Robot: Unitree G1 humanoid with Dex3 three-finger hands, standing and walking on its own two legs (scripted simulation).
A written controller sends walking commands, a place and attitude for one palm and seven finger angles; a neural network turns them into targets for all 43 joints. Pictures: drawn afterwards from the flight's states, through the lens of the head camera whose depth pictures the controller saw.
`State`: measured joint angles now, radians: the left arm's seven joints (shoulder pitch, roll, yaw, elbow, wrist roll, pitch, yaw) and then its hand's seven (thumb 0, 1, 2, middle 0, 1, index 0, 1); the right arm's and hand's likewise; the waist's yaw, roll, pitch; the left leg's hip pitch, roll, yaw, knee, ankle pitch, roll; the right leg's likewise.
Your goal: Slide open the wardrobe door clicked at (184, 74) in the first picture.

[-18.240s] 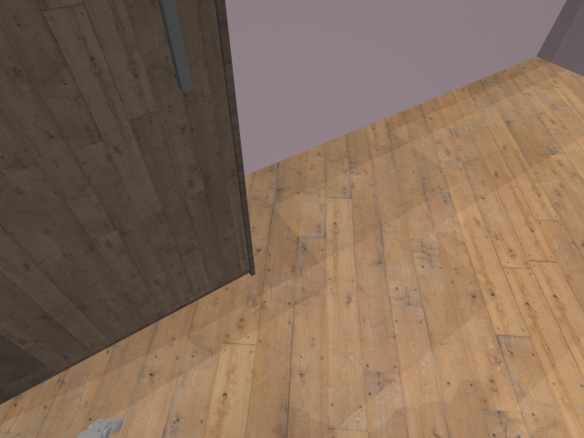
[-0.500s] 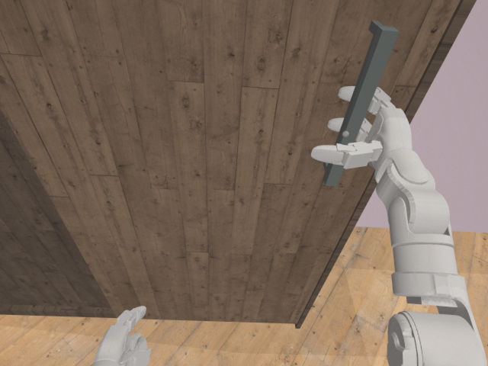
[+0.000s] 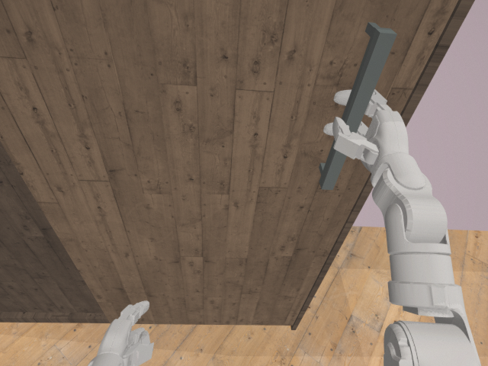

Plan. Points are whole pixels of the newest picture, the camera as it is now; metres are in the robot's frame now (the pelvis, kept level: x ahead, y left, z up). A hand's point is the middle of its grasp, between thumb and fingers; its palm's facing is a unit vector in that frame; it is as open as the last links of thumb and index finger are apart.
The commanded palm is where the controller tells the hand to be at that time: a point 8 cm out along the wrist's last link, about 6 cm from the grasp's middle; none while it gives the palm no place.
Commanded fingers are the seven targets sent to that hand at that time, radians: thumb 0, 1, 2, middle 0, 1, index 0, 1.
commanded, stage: grip the handle and tug to test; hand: right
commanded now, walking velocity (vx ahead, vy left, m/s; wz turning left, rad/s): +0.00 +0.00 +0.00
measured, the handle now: (346, 117) +0.45 -0.13 +0.24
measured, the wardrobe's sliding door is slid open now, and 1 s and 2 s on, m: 0.00 0.00 0.01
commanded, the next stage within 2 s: tug the door sideways, standing still in 0.68 s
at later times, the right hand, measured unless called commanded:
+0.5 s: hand (340, 138) +0.39 -0.11 +0.24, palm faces -0.02 +1.00 -0.04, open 6.2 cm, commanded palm +0.34 -0.15 +0.24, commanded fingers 0.00 -0.90 -0.90 0.45 1.40 0.45 1.40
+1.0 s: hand (341, 137) +0.39 -0.11 +0.24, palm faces -0.03 +1.00 -0.03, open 6.0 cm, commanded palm +0.36 -0.13 +0.24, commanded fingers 0.00 -0.90 -0.90 0.45 1.40 0.45 1.40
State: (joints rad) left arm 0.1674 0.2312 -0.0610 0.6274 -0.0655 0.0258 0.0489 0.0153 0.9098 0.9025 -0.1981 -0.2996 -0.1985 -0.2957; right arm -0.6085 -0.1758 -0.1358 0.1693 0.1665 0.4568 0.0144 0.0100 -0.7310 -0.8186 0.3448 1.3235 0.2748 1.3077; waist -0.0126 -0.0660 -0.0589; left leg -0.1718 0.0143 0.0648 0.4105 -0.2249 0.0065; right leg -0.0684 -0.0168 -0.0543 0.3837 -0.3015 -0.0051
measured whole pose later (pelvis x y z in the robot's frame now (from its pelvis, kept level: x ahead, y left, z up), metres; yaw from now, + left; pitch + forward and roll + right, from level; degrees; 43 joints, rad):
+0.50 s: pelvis +0.00 +0.00 +0.00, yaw +1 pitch +0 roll +0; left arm 0.17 0.23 -0.06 0.61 -0.06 0.05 0.04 0.02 0.91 0.90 -0.20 -0.30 -0.20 -0.30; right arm -0.57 -0.18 -0.14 0.12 0.16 0.47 0.01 0.01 -0.75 -0.82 0.31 1.36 0.23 1.34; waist 0.00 -0.07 -0.06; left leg -0.17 0.01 0.06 0.40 -0.22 0.01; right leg -0.06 -0.02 -0.06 0.37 -0.30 -0.01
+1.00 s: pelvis +0.03 +0.00 +0.00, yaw -1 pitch +1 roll +1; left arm 0.12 0.25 -0.05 0.63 -0.06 0.05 0.04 0.02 0.91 0.90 -0.20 -0.30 -0.20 -0.30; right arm -0.54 -0.14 -0.09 -0.05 0.18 0.57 0.01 0.01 -0.72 -0.82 0.36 1.36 0.30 1.35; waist -0.05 -0.06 -0.07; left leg -0.17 0.01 0.09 0.42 -0.27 0.01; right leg -0.08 -0.02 -0.01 0.41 -0.34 0.00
